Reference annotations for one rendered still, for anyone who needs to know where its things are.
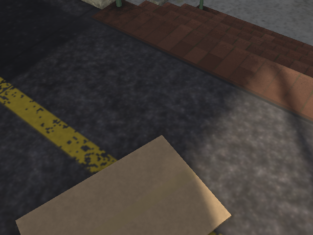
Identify stairs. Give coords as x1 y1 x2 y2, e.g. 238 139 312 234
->
138 0 313 78

